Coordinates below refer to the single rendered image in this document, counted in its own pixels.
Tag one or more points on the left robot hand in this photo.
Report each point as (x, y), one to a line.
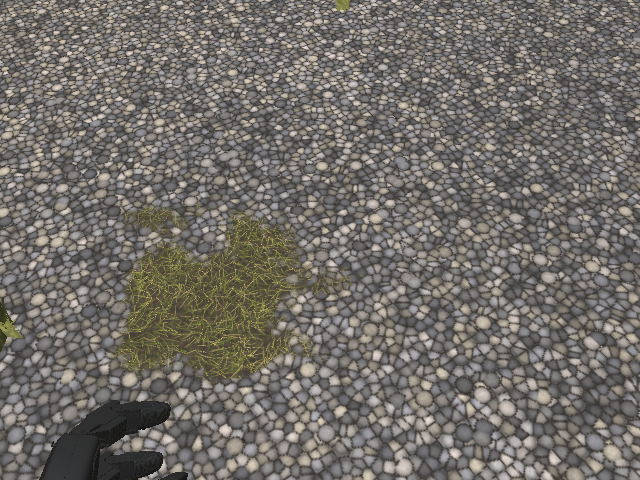
(76, 456)

